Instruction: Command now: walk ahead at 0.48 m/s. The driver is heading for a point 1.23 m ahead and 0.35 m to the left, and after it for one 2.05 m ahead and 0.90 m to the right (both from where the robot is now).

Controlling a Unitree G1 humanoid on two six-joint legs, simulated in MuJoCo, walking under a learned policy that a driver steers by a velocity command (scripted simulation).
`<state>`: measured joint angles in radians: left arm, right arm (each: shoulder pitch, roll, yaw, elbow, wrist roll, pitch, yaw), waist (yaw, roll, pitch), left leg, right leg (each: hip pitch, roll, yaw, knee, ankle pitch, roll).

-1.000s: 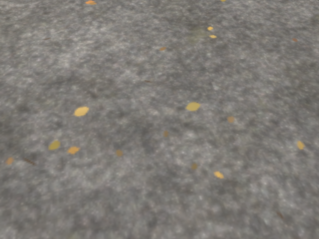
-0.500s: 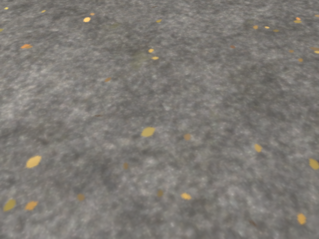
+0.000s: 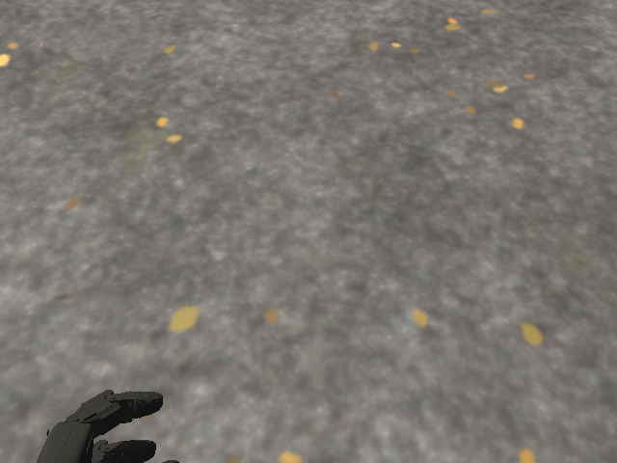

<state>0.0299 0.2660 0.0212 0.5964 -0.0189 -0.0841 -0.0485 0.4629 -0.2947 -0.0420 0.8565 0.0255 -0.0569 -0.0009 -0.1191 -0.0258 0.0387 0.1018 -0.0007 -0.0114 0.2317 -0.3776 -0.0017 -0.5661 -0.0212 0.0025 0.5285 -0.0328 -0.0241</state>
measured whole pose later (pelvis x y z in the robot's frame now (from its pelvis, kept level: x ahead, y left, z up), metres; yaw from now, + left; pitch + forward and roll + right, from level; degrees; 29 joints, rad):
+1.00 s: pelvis +0.33 -0.02 +0.00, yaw +30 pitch +2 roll +0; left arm 0.17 0.29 0.06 0.76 0.02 -0.02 0.01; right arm 0.17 -0.32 -0.08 0.58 0.01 0.06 -0.03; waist 0.00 0.04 0.03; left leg -0.44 -0.13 -0.20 0.65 -0.33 0.02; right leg -0.31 0.03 0.07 0.53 -0.24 0.01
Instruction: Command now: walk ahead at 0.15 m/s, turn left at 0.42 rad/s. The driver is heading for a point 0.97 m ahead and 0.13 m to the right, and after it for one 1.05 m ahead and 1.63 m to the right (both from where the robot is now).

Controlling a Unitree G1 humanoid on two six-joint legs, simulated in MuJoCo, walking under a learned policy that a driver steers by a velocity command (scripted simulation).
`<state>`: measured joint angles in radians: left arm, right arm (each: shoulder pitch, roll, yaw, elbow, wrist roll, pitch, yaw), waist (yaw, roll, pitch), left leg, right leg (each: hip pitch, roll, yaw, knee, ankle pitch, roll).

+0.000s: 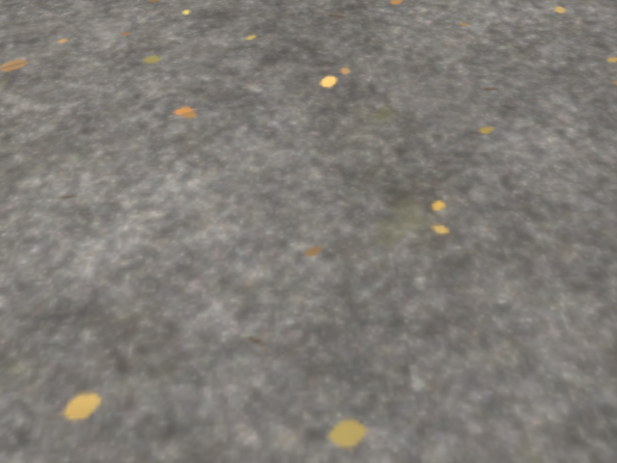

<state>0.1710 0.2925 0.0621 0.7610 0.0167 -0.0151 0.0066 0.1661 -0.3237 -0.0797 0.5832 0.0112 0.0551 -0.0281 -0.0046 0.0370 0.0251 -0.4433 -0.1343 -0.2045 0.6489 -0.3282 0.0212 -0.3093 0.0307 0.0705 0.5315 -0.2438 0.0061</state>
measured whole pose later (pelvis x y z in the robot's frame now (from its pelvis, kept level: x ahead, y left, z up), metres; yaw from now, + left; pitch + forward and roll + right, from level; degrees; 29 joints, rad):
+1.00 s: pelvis +0.40 +0.00 +0.00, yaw -9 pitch +1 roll -1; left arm 0.20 0.30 0.06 0.67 -0.01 -0.06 -0.04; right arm 0.27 -0.30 -0.03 0.71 0.00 -0.11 0.00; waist 0.00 0.01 0.06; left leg -0.41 0.04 -0.05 1.20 -0.37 0.00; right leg -0.37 0.12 0.01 0.49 -0.14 -0.10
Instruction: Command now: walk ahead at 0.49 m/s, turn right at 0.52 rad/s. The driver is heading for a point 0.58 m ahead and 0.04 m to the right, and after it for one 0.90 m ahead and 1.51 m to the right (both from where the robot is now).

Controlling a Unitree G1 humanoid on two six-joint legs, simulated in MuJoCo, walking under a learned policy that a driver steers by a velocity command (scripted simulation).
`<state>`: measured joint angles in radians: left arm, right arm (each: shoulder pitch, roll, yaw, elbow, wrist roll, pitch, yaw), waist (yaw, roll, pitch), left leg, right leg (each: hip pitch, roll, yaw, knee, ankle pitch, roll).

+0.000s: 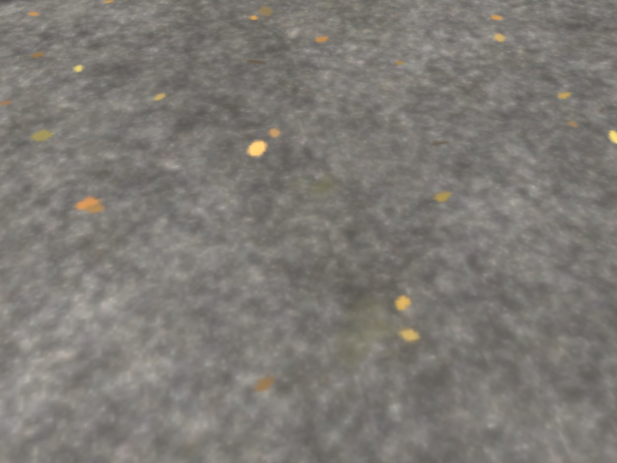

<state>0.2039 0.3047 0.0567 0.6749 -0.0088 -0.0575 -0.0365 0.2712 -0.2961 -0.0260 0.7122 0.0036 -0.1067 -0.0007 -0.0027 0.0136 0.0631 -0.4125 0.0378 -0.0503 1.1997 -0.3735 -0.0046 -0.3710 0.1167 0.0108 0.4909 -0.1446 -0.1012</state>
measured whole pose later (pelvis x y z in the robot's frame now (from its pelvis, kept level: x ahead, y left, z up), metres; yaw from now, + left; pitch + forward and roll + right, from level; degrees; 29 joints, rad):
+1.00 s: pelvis +0.27 +0.01 +0.01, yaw -19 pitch -1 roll +1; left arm 0.18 0.22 0.01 0.68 0.02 0.02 0.01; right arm 0.19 -0.26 -0.02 0.87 -0.02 -0.01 0.00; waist -0.03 -0.01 0.02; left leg -0.23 0.04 0.04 0.48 -0.22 -0.03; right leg -0.21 0.02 0.03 0.53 -0.30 -0.02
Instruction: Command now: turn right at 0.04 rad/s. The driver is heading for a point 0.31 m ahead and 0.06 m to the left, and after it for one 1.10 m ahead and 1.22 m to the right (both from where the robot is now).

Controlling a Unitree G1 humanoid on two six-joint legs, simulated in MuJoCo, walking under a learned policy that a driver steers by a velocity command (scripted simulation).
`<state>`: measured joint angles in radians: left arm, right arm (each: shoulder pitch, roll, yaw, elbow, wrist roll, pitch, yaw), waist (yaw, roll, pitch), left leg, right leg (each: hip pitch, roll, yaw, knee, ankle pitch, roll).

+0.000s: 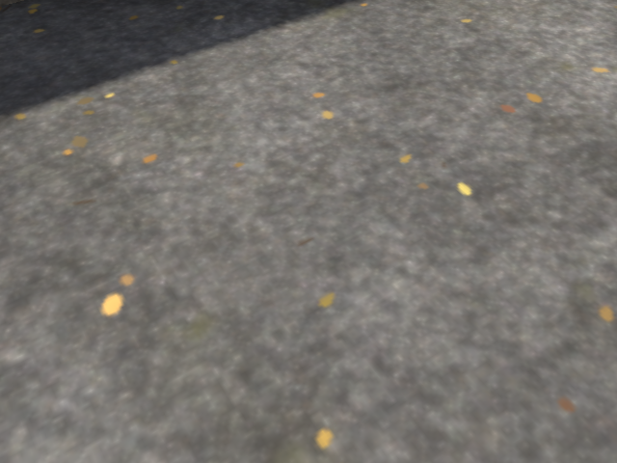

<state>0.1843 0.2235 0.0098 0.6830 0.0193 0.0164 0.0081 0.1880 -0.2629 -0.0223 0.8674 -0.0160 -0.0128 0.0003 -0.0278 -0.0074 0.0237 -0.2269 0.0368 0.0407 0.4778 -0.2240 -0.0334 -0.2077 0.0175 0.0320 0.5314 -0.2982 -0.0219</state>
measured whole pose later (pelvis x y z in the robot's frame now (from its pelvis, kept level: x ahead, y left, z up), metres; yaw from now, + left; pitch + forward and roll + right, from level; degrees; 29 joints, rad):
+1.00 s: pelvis +0.30 +0.01 -0.03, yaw -12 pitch +1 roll +0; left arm 0.02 0.24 0.05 0.67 -0.03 -0.05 -0.06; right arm 0.41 -0.26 -0.04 1.01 -0.01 -0.04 -0.03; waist -0.05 -0.01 0.05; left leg 0.09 0.05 0.22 0.62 -0.49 0.00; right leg -0.51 0.05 -0.09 0.60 -0.11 -0.14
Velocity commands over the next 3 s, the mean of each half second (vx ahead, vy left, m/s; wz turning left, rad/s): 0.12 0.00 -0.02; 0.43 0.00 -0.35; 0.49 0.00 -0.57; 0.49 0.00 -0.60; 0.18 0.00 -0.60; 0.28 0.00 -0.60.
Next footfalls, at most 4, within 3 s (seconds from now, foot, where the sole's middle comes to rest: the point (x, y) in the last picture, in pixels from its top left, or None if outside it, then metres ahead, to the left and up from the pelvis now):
0.98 right None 0.44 -0.09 -0.77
1.46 left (310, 360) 0.77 0.01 -0.77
1.98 right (464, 337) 0.83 -0.37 -0.77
2.44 left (452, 261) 1.07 -0.39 -0.77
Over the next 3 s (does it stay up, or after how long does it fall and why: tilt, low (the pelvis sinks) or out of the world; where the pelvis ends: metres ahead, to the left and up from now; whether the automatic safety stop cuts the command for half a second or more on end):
stays up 0.89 -0.44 0.01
